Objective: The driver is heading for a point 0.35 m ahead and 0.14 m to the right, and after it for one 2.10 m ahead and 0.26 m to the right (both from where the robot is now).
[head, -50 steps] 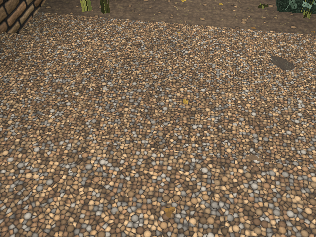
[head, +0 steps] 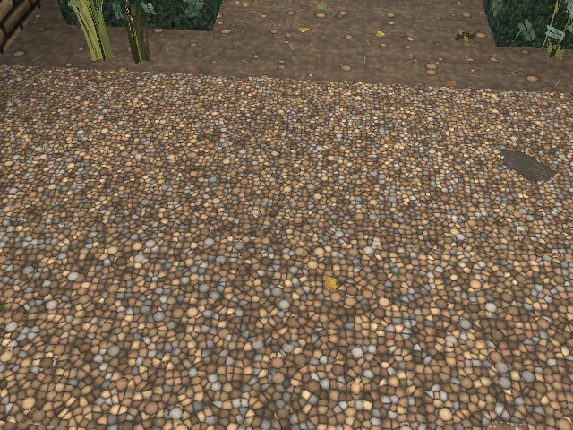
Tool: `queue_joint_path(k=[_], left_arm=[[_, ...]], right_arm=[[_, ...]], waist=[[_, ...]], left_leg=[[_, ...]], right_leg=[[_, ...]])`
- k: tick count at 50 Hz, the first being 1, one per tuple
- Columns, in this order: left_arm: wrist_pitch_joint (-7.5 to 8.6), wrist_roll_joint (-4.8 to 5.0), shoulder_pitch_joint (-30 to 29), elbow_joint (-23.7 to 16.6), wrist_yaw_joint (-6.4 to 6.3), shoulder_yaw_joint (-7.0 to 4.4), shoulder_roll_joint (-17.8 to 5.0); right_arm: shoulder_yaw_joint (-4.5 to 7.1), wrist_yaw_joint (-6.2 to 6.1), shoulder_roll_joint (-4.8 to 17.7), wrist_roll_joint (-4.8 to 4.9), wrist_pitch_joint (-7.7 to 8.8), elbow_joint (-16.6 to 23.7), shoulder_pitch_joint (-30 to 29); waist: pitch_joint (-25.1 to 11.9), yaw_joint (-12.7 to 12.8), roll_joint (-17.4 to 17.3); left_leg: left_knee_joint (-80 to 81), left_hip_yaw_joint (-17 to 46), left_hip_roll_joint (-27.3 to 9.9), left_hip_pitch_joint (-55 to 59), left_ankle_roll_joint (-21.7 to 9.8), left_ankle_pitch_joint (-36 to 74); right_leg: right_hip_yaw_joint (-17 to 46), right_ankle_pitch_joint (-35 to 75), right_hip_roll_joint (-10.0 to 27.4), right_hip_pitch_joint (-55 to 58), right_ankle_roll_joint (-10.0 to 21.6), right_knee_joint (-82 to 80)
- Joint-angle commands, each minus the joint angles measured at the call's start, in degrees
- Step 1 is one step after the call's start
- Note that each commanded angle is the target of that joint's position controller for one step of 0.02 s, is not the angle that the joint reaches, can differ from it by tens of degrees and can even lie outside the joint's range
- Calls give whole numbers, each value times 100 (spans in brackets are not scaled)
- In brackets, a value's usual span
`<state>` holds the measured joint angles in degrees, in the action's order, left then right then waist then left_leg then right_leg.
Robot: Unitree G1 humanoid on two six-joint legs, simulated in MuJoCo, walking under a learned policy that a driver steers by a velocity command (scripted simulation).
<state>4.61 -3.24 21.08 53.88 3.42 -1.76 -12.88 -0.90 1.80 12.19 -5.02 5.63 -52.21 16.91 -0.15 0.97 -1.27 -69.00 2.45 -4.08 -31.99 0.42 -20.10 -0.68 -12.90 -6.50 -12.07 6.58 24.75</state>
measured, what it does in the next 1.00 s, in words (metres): goes down, turning right: left foot, then right foot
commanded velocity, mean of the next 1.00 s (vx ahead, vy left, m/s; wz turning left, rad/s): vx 0.50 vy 0.00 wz -0.47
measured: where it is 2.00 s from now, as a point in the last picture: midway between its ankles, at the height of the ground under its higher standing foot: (390, 290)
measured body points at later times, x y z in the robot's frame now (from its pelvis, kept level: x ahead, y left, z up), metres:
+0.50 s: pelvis +0.27 +0.04 +0.01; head +0.28 +0.03 +0.46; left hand +0.49 +0.21 -0.10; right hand +0.17 -0.19 -0.13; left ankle +0.29 +0.14 -0.74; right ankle +0.35 -0.13 -0.67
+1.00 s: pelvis +0.49 -0.12 -0.05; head +0.49 -0.12 +0.40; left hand +0.56 +0.10 -0.19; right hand +0.54 -0.41 -0.15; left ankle +0.67 -0.06 -0.74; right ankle +0.36 -0.17 -0.74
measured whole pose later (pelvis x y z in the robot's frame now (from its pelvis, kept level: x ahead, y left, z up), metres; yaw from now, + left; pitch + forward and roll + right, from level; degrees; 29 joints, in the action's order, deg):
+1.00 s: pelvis +0.49 -0.12 -0.05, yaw -30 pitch +1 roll -2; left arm 6.9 -5.3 29.5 52.9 -0.5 0.3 -9.0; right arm 2.4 3.7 14.0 -6.0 5.8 -45.9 6.0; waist -1.7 4.2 -3.1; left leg -47.3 1.6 -4.3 -37.0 -5.1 17.8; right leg -2.9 -34.5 -2.5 -14.9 1.8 48.1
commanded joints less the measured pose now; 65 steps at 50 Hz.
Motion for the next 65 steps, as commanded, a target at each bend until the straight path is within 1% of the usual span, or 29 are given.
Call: queue_joint_path(k=[1,4,10,12,14,15,18,21,28,33,36,38,39,40,41,43,46,50,51,52,53,54,56,58,59,60,61,63,65], left_arm=[[222,196,-406,-391,136,-29,-460],[225,70,-239,-368,300,-268,-979],[206,-112,34,-337,231,-271,-708],[321,-130,757,-556,168,26,451],[200,-64,-346,-449,-6,-160,-250],[166,-101,-182,-276,-172,-188,-281],[119,-243,-439,-362,-198,-43,204],[138,-10,-957,-560,-1,-34,104],[-1,-172,-616,-780,292,-44,-106],[18,-122,-1700,-1351,133,-100,-199],[137,-57,-1256,-1389,100,-205,-304],[417,-24,406,-803,-45,-530,-867],[502,-158,1378,-478,-245,-598,-1289],[531,-161,2244,-237,-237,-512,-1203],[581,-172,2120,-109,-245,-471,-828],[419,122,1126,-184,-111,-208,-166],[267,-125,-430,-718,-302,300,660],[374,-284,298,-541,-477,218,-139],[267,842,-54,-436,-683,-115,-671],[208,848,227,-410,-752,-125,-777],[281,-344,1472,4,-466,332,48],[290,-247,1748,217,-362,293,8],[194,-74,1823,410,-355,370,-24],[3,-198,1297,500,-144,200,-717],[-55,-446,1070,482,65,246,-689],[-57,-364,1738,445,262,379,230],[-68,-254,1129,62,406,349,-113],[198,-9,-568,-905,230,243,-466],[359,-195,-486,-810,-232,229,-460]], right_arm=[[-62,-108,-78,11,-82,579,-369],[-156,-64,11,192,-119,701,-932],[261,-167,1089,269,210,715,-1014],[285,-196,1370,307,237,306,1284],[294,-217,875,283,206,364,478],[183,-248,489,344,162,491,-124],[99,-405,90,314,216,485,-435],[227,-441,245,153,323,276,-189],[237,-168,361,-191,272,-142,442],[328,-305,713,26,278,-340,963],[471,-364,1137,42,182,-142,509],[556,-151,1374,-60,127,-101,227],[376,-29,415,-240,135,208,510],[254,273,223,41,250,585,-153],[310,317,233,299,249,1128,-1508],[500,110,583,153,121,918,-1182],[213,168,-119,-461,22,485,-267],[281,235,243,-2,-67,644,-571],[402,85,474,1030,-136,988,-1511],[329,90,478,1078,-136,1151,-1911],[222,70,465,-281,-137,690,-1202],[260,90,427,-428,-186,694,-1326],[273,76,474,-332,-226,832,-1724],[443,18,774,-54,-193,295,-22],[697,-22,1272,18,-110,-250,1458],[842,51,1722,40,-205,-373,2326],[775,92,1680,40,-223,-461,2512],[710,104,1528,193,-157,-204,1745],[257,200,386,74,66,36,591]], waist=[[257,-309,102],[237,-58,131],[-91,-434,161],[-2605,-764,-1746],[-92,-804,-424],[-14,-498,-245],[-153,-187,-151],[-24,-283,-150],[254,-126,-66],[507,-607,-261],[320,-251,-524],[-137,548,2],[-1060,501,1625],[-1262,997,1077],[241,1268,553],[545,474,532],[671,-328,100],[423,-91,299],[615,-90,447],[635,154,220],[673,402,8],[982,489,378],[1212,564,166],[701,-238,-187],[268,-783,-347],[-1403,-641,-1432],[-1977,-958,-922],[-546,-1046,-346],[303,-252,443]], left_leg=[[2549,-123,-316,453,9,526],[3446,-217,94,1011,9,2197],[3578,-188,106,2869,-726,2315],[4482,3094,-2304,6632,-2832,2703],[5604,2789,-1860,4182,-1704,-1065],[5805,2260,-1690,3455,-1556,-791],[6217,1045,-1406,2743,-1395,1045],[6403,-58,-1189,2787,-1400,2197],[5695,-1006,-1308,2417,-1415,2658],[5256,-1069,-1558,3790,-1250,2984],[4461,-1574,-1358,3006,-999,4381],[2166,-1950,-813,1741,-718,4286],[-237,-1757,73,-314,-106,-298],[-964,-468,728,-1753,-170,-1908],[-541,195,463,-2756,-389,-1525],[-682,184,-36,-2072,-487,-999],[1334,505,-341,-422,-880,2580],[2568,-443,88,1629,-340,5125],[3228,40,345,1012,-327,4314],[3594,140,279,510,-339,4255],[4078,-222,-291,182,-269,4718],[4240,-58,-434,-159,-396,4704],[4844,-244,-436,133,-509,4390],[5311,-612,-191,2001,-644,4498],[5120,-684,-110,4177,-867,4993],[3147,62,-569,6908,-1914,6530],[3192,1160,-919,7701,-2175,6069],[4399,2517,-1354,6122,-2273,1871],[5165,2568,-1356,3118,-2161,904]], right_leg=[[1835,1590,1819,-1100,1449,-1438],[1818,1792,1580,-1168,1199,-1149],[1885,1987,1078,-1021,305,422],[690,-2342,-343,-2877,-556,3876],[713,-1476,561,-4022,-292,4775],[564,-1009,807,-3496,-290,4492],[569,-724,1266,-2401,-332,3774],[286,177,1321,-2478,-451,2992],[412,1501,1312,-2104,-301,3572],[101,63,1318,-2737,-351,2715],[-602,-474,727,-911,-263,2287],[-989,715,76,1478,121,1263],[1108,2123,1081,3706,1384,1117],[3179,1989,2077,4268,1939,69],[3436,379,2417,3054,1507,-389],[2706,-199,2344,1192,1332,137],[1303,-781,1764,-1881,686,465],[237,-1880,1264,-3080,292,1057],[586,-873,1368,-2686,391,1240],[681,-686,1560,-1926,339,1750],[854,-1854,2005,-746,269,1807],[1213,-1740,2183,-417,386,1820],[1176,-1356,2108,-189,200,2076],[541,-353,1811,-170,-128,3553],[60,19,1408,-1163,-435,5236],[-390,-2753,625,-2827,-903,7757],[-1,-2984,371,-3690,-1040,8341],[307,-2373,601,-5532,-884,8230],[1081,-200,1413,-4387,-496,5770]])
Velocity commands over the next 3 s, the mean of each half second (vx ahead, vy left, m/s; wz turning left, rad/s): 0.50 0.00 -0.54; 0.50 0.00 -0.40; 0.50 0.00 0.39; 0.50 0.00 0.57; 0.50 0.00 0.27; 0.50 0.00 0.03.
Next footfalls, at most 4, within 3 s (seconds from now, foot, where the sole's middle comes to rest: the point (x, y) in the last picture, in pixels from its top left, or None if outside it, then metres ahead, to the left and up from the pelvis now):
0.20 left None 0.33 0.14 -0.77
0.74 right None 0.39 -0.19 -0.77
1.18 left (352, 358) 0.80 -0.14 -0.95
1.58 right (434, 301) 1.00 -0.41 -0.95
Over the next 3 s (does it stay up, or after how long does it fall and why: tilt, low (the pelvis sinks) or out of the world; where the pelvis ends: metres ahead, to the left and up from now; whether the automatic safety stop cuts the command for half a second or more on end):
stays up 1.65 -0.15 -0.37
